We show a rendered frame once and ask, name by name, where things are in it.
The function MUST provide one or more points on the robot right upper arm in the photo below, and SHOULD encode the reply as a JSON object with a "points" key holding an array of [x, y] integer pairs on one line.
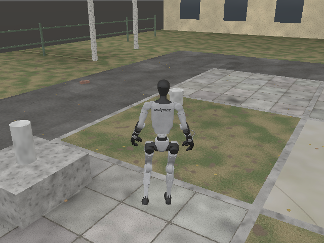
{"points": [[181, 115]]}

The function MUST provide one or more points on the robot left shin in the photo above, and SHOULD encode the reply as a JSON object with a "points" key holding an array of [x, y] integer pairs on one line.
{"points": [[146, 181]]}

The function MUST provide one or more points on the robot left hand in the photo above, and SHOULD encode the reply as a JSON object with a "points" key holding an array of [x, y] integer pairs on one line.
{"points": [[137, 139]]}

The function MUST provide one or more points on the robot shin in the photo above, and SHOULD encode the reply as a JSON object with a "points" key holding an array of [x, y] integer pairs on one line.
{"points": [[169, 182], [146, 181]]}

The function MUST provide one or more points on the robot right hand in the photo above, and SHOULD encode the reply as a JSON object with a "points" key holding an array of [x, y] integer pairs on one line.
{"points": [[186, 143]]}

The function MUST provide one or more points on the robot right forearm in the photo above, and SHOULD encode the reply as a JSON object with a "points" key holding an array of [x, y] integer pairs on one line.
{"points": [[187, 134]]}

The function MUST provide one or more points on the robot left forearm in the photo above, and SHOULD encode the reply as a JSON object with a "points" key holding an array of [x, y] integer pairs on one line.
{"points": [[136, 131]]}

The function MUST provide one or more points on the robot right shin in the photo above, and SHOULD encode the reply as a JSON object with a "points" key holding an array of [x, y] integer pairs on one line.
{"points": [[169, 182]]}

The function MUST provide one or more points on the robot left upper arm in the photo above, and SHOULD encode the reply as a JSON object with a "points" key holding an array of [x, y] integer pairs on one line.
{"points": [[143, 114]]}

